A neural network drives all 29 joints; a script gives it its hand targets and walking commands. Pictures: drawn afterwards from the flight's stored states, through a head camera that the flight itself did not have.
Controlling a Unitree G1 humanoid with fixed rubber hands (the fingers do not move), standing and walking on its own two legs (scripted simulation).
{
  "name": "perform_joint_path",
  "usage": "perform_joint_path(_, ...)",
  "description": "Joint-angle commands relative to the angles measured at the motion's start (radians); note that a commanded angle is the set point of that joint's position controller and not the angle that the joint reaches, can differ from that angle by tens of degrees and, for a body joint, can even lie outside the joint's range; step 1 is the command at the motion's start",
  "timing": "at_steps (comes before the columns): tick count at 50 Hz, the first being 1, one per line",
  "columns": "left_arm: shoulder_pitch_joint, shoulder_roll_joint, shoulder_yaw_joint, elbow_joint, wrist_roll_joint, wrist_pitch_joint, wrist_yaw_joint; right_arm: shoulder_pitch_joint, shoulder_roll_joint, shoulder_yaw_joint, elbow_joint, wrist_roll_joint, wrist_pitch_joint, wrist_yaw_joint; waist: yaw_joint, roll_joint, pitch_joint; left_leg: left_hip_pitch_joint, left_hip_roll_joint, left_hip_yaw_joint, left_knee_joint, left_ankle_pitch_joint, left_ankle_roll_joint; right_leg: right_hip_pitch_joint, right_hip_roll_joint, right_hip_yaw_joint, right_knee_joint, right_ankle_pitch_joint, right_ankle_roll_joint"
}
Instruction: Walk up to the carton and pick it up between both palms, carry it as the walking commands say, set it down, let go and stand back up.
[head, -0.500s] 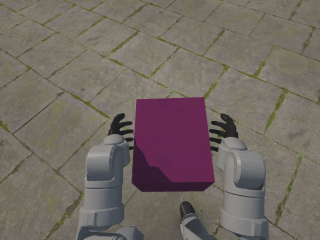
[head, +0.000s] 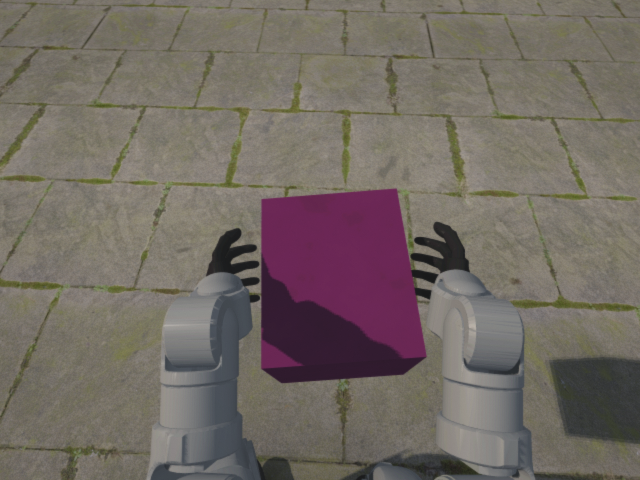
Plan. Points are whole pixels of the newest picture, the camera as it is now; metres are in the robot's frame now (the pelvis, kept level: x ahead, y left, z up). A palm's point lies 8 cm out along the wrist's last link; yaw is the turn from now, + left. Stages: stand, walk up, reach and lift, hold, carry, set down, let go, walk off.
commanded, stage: carry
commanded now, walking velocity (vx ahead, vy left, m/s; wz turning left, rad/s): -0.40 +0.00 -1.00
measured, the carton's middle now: (335, 291) +0.36 +0.00 -0.03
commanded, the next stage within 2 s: none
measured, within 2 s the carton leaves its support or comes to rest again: neither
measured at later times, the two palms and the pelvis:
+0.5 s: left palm (297, 430) +0.17 +0.04 +0.06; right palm out of the picture +0.08 -0.20 +0.08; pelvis -0.17 +0.03 +0.01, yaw -23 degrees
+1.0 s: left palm out of the picture -0.01 -0.12 +0.05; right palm out of the picture -0.21 -0.28 +0.05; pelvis -0.30 +0.05 +0.01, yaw -54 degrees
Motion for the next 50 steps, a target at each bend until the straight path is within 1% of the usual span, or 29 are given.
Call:
perform_joint_path(1,-0.496,-1.008,-0.614,-0.033,-0.423,-0.009,-0.418,-0.433,1.089,0.698,-0.039,0.467,-0.003,0.357,-0.001,-0.184,-0.436,-0.184,-0.129,-0.256,0.49,0.007,-0.051,0.208,-0.233,0.337,-0.286,0.428,-0.06)
perform_joint_path(2,-0.496,-1.017,-0.619,-0.039,-0.431,-0.011,-0.42,-0.436,1.087,0.701,-0.048,0.477,-0.001,0.354,0.0,-0.143,-0.465,-0.201,-0.14,-0.258,0.537,0.058,-0.033,0.237,-0.219,0.316,-0.267,0.369,-0.035)
perform_joint_path(5,-0.53,-1.002,-0.603,-0.106,-0.443,-0.023,-0.415,-0.527,1.086,0.731,-0.14,0.507,-0.008,0.328,0.004,-0.239,-0.534,-0.192,-0.184,-0.262,0.614,0.075,-0.03,0.283,-0.21,0.365,-0.269,0.363,-0.013)
perform_joint_path(9,-0.488,-0.968,-0.571,-0.078,-0.444,-0.018,-0.42,-0.501,1.066,0.724,-0.132,0.482,0.005,0.298,0.003,-0.263,-0.508,-0.176,-0.237,-0.292,0.44,0.045,-0.041,0.348,-0.183,0.496,-0.258,0.582,0.003)
perform_joint_path(11,-0.474,-0.944,-0.573,-0.103,-0.433,-0.023,-0.416,-0.404,1.073,0.723,-0.07,0.478,0.017,0.303,0.001,-0.283,-0.502,-0.103,-0.265,-0.276,0.322,0.039,-0.037,0.295,-0.144,0.507,-0.313,0.472,0.006)
perform_joint_path(13,-0.5,-0.952,-0.578,-0.108,-0.435,-0.024,-0.418,-0.444,1.075,0.738,-0.11,0.476,0.012,0.299,-0.003,-0.36,-0.496,0.045,-0.317,-0.22,0.184,0.047,-0.019,0.221,-0.096,0.481,-0.442,0.224,0.093)
perform_joint_path(14,-0.522,-0.949,-0.575,-0.13,-0.435,-0.026,-0.426,-0.456,1.1,0.754,-0.11,0.483,0.009,0.295,-0.006,-0.386,-0.511,0.126,-0.339,-0.178,0.139,0.075,-0.007,0.21,-0.054,0.398,-0.499,0.17,0.167)
perform_joint_path(16,-0.515,-0.947,-0.562,-0.103,-0.42,-0.024,-0.424,-0.461,1.092,0.751,-0.112,0.484,0.013,0.298,-0.008,-0.41,-0.517,0.253,-0.378,-0.154,-0.062,0.061,0.031,0.173,-0.034,0.386,-0.59,0.069,0.224)
perform_joint_path(18,-0.449,-0.94,-0.563,-0.066,-0.384,-0.028,-0.414,-0.437,1.094,0.758,-0.106,0.498,0.012,0.309,-0.014,-0.439,-0.561,0.484,-0.408,-0.079,-0.317,0.026,0.065,0.129,0.019,0.263,-0.642,0.079,0.295)
perform_joint_path(19,-0.472,-0.941,-0.556,-0.062,-0.382,-0.029,-0.416,-0.467,1.099,0.756,-0.106,0.492,0.014,0.31,-0.006,-0.404,-0.597,0.562,-0.378,-0.056,-0.504,0.041,0.092,0.179,0.049,0.226,-0.567,0.142,0.294)
perform_joint_path(20,-0.512,-0.952,-0.607,-0.079,-0.396,-0.034,-0.409,-0.429,1.098,0.726,-0.043,0.48,0.016,0.326,-0.012,-0.198,-0.612,0.609,-0.259,-0.138,-0.633,0.08,0.127,0.115,0.075,0.222,-0.366,0.128,0.242)
perform_joint_path(21,-0.499,-0.952,-0.615,-0.066,-0.389,-0.037,-0.404,-0.386,1.08,0.693,0.009,0.462,0.009,0.342,-0.017,0.166,-0.545,0.495,0.073,-0.431,-0.647,0.059,0.238,-0.031,0.184,0.108,0.126,-0.052,0.167)
perform_joint_path(22,-0.539,-0.956,-0.634,-0.111,-0.401,-0.04,-0.401,-0.373,1.067,0.676,-0.007,0.46,0.008,0.361,-0.009,0.32,-0.407,0.338,0.34,-0.552,-0.653,0.412,0.328,-0.279,0.188,0.022,0.546,-0.243,0.164)
perform_joint_path(23,-0.632,-0.973,-0.64,-0.136,-0.421,-0.039,-0.401,-0.41,1.075,0.686,-0.023,0.481,0.006,0.371,-0.015,0.257,-0.301,0.179,0.42,-0.393,-0.678,0.343,0.366,-0.313,0.025,0.058,0.789,-0.239,0.143)
perform_joint_path(24,-0.594,-0.941,-0.644,-0.095,-0.42,-0.031,-0.401,-0.41,1.04,0.682,-0.023,0.477,0.006,0.377,0.002,0.169,-0.275,0.112,0.337,-0.278,-0.669,0.342,0.302,-0.282,-0.004,0.085,0.938,-0.163,0.134)
perform_joint_path(25,-0.658,-0.952,-0.672,-0.15,-0.458,-0.034,-0.389,-0.43,1.033,0.673,-0.031,0.487,0.015,0.388,0.023,0.115,-0.325,0.248,0.201,-0.137,-0.503,0.585,0.22,-0.296,-0.017,0.108,0.949,-0.084,0.1)
perform_joint_path(27,-0.618,-0.999,-0.691,-0.15,-0.456,-0.029,-0.373,-0.465,1.035,0.642,-0.031,0.502,0.025,0.396,0.036,0.154,-0.421,0.443,0.096,-0.061,-0.355,0.894,0.184,-0.303,0.02,0.04,0.854,-0.04,0.078)
perform_joint_path(30,-0.644,-1.011,-0.739,-0.186,-0.463,-0.012,-0.356,-0.377,1.03,0.586,-0.001,0.456,0.035,0.387,0.014,0.287,-0.438,0.695,0.082,-0.021,-0.25,1.274,0.159,-0.329,0.04,-0.111,0.5,-0.132,0.092)
perform_joint_path(33,-0.593,-0.995,-0.722,-0.128,-0.428,0.007,-0.351,-0.343,1.022,0.558,0.056,0.437,0.037,0.389,-0.012,0.412,-0.406,0.698,0.083,-0.023,-0.22,1.305,0.115,-0.254,0.044,-0.157,0.21,-0.119,0.081)
perform_joint_path(36,-0.563,-1.0,-0.685,-0.083,-0.414,0.009,-0.355,-0.319,1.028,0.558,0.078,0.421,0.034,0.392,-0.01,0.419,-0.46,0.667,0.116,-0.051,-0.161,1.219,0.109,-0.14,0.043,-0.141,0.061,-0.034,0.048)
perform_joint_path(38,-0.545,-1.028,-0.681,-0.096,-0.408,0.007,-0.365,-0.319,1.038,0.578,0.051,0.415,0.029,0.393,0.02,0.283,-0.509,0.538,0.111,-0.027,0.01,1.014,0.074,0.059,0.009,-0.089,-0.181,0.219,0.039)
perform_joint_path(39,-0.533,-1.023,-0.664,-0.107,-0.404,0.007,-0.371,-0.324,1.045,0.59,0.053,0.421,0.027,0.386,0.04,0.103,-0.512,0.308,0.072,-0.048,0.126,0.508,0.031,0.242,-0.084,0.073,-0.333,0.51,0.015)
perform_joint_path(40,-0.508,-1.032,-0.667,-0.072,-0.414,-0.001,-0.385,-0.3,1.031,0.602,0.035,0.402,0.018,0.383,0.009,-0.194,-0.5,-0.002,-0.042,-0.044,0.229,-0.213,-0.034,0.443,-0.216,0.288,-0.213,1.238,-0.015)
perform_joint_path(41,-0.433,-0.999,-0.646,-0.015,-0.39,-0.005,-0.386,-0.275,1.035,0.608,0.063,0.406,0.026,0.386,0.003,-0.349,-0.474,-0.192,-0.1,-0.108,0.378,-0.372,-0.082,0.515,-0.332,0.485,-0.092,1.628,-0.066)
perform_joint_path(42,-0.494,-1.013,-0.665,-0.084,-0.409,-0.013,-0.39,-0.3,1.084,0.649,0.068,0.441,0.02,0.385,0.001,-0.285,-0.484,-0.185,-0.127,-0.238,0.462,-0.259,-0.07,0.495,-0.274,0.44,-0.038,1.576,-0.06)
perform_joint_path(43,-0.526,-1.027,-0.651,-0.069,-0.426,-0.006,-0.403,-0.342,1.094,0.67,0.05,0.439,0.013,0.372,-0.002,-0.29,-0.461,-0.213,-0.13,-0.26,0.503,-0.218,-0.056,0.461,-0.264,0.389,-0.051,1.452,-0.031)
perform_joint_path(44,-0.434,-1.019,-0.622,-0.025,-0.408,-0.016,-0.415,-0.363,1.082,0.696,0.016,0.45,0.007,0.369,0.006,-0.308,-0.475,-0.176,-0.151,-0.258,0.548,-0.16,-0.054,0.362,-0.257,0.388,-0.139,1.139,-0.064)
perform_joint_path(46,-0.561,-1.021,-0.647,-0.183,-0.454,-0.041,-0.414,-0.47,1.093,0.717,-0.116,0.504,-0.019,0.359,0.0,-0.209,-0.519,-0.09,-0.18,-0.261,0.522,0.039,-0.038,0.317,-0.147,0.33,-0.246,0.625,0.053)
perform_joint_path(50,-0.528,-1.01,-0.63,-0.218,-0.465,-0.041,-0.41,-0.416,1.078,0.722,-0.129,0.505,-0.012,0.333,-0.009,-0.238,-0.535,0.021,-0.269,-0.231,0.329,0.097,-0.025,0.273,-0.105,0.347,-0.321,0.464,0.131)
